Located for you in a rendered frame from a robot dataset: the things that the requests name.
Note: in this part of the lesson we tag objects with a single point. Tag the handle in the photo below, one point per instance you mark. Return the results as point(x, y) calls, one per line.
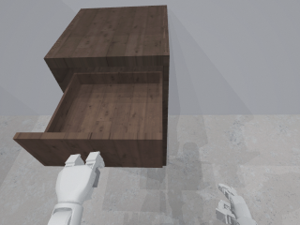
point(95, 185)

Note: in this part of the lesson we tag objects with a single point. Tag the robot left hand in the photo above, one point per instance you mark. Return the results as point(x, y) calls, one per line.
point(74, 183)

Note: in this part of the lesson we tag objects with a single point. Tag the robot left forearm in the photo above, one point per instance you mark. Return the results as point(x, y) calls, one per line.
point(66, 213)

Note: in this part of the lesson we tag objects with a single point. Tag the robot right hand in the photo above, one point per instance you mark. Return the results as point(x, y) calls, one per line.
point(230, 212)

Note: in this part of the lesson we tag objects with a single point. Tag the cabinet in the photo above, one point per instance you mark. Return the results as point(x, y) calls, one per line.
point(115, 39)

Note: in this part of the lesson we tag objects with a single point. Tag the drawer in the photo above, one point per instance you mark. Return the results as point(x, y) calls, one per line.
point(118, 114)

